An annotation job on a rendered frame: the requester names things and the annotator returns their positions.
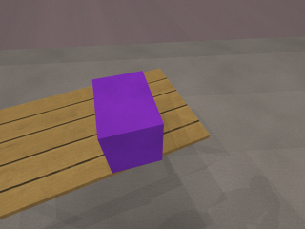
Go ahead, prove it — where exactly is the carton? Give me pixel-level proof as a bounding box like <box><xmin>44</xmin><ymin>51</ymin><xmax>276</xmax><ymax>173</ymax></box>
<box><xmin>92</xmin><ymin>71</ymin><xmax>164</xmax><ymax>173</ymax></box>

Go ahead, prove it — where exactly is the table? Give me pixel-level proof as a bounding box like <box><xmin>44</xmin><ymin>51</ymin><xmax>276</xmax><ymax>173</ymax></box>
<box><xmin>0</xmin><ymin>68</ymin><xmax>210</xmax><ymax>219</ymax></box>

